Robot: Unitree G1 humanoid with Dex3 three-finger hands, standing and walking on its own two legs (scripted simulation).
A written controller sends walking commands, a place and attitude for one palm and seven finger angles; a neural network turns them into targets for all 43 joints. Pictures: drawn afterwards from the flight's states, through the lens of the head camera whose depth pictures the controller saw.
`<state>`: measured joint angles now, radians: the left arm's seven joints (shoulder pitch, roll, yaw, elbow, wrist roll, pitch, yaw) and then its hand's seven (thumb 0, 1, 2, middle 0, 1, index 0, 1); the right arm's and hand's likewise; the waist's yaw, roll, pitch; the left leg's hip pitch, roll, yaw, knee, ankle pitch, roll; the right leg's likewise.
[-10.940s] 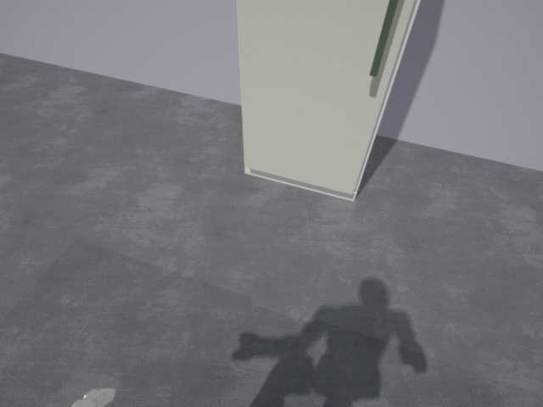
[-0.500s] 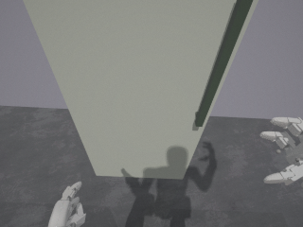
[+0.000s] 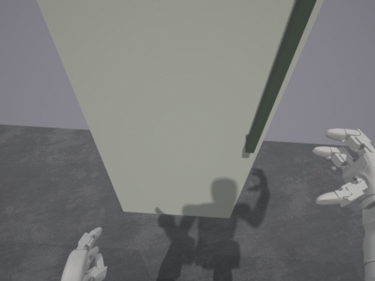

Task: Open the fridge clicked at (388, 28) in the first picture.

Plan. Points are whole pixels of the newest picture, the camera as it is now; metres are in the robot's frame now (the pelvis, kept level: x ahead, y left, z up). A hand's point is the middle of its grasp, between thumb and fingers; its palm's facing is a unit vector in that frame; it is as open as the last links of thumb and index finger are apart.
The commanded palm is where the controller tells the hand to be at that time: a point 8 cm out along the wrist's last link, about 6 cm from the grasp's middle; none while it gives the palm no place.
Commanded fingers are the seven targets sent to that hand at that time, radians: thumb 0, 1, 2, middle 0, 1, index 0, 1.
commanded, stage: move the hooked fingers beside the handle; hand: right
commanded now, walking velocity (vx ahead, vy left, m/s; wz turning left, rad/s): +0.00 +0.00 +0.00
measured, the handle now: (271, 80) +0.51 -0.16 +0.19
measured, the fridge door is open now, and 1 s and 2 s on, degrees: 0 0 0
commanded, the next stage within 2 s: none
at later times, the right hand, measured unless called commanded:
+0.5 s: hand (313, 147) +0.37 -0.24 +0.12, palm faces +0.02 +1.00 +0.01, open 14.0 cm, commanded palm +0.35 -0.29 +0.12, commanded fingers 0.00 0.50 -0.30 0.30 1.20 0.30 1.20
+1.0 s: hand (297, 131) +0.42 -0.22 +0.11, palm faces +0.00 +1.00 +0.01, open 14.0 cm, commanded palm +0.40 -0.27 +0.11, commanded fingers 0.00 0.50 -0.30 0.30 1.20 0.30 1.20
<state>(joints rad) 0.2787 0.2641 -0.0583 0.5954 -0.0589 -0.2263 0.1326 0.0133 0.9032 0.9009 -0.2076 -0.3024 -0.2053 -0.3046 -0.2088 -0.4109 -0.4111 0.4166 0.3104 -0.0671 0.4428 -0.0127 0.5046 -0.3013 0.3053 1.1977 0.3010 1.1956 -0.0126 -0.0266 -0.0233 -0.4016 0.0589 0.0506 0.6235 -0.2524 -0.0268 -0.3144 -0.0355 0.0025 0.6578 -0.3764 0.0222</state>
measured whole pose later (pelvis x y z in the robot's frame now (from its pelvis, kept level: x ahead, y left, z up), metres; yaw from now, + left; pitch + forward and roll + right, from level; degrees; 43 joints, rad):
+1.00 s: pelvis +0.00 +0.00 -0.01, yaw +1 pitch +8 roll +1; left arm 0.34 0.27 -0.03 0.62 -0.05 -0.08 0.09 0.01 0.90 0.90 -0.21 -0.30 -0.20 -0.30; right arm -0.61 -0.43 -0.37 0.84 0.22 -0.19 0.36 -0.01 0.50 -0.30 0.30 1.20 0.30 1.20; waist 0.04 -0.01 -0.05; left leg -0.55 0.05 0.04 0.68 -0.27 -0.03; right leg -0.46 -0.04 -0.01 0.73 -0.41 0.02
